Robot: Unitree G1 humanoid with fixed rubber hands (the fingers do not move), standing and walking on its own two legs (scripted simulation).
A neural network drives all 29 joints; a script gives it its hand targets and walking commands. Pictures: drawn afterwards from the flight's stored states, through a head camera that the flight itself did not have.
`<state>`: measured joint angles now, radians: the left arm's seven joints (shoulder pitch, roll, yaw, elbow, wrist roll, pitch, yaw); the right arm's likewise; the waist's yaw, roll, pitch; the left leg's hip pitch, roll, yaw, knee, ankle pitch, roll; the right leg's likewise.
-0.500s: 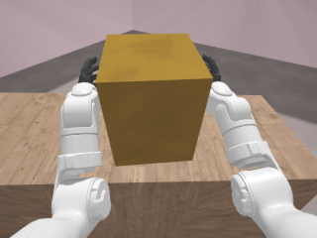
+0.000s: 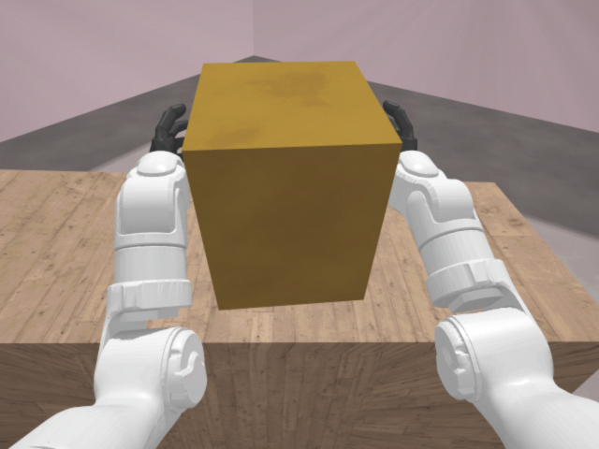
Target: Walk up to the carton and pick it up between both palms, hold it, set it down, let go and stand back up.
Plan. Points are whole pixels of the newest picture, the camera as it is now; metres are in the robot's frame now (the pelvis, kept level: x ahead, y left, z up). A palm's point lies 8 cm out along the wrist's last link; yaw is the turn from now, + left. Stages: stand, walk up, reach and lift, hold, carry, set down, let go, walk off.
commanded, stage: hold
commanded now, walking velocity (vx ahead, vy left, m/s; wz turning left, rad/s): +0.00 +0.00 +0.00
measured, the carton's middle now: (286, 186) +0.38 +0.01 +0.21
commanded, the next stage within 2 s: none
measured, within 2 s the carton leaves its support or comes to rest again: neither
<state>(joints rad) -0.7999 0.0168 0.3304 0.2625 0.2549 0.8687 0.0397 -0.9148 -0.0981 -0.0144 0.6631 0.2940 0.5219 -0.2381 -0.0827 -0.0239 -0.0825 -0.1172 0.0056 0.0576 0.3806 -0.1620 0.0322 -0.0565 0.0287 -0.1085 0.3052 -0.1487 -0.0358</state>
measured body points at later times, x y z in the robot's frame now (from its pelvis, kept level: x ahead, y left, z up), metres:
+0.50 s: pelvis +0.00 +0.00 +0.00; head -0.07 +0.02 +0.44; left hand +0.38 +0.16 +0.25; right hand +0.39 -0.14 +0.25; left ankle +0.04 +0.09 -0.75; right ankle +0.02 -0.09 -0.75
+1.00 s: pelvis +0.00 +0.00 +0.00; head -0.07 +0.02 +0.44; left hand +0.38 +0.16 +0.25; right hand +0.39 -0.14 +0.25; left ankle +0.04 +0.09 -0.75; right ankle +0.02 -0.09 -0.75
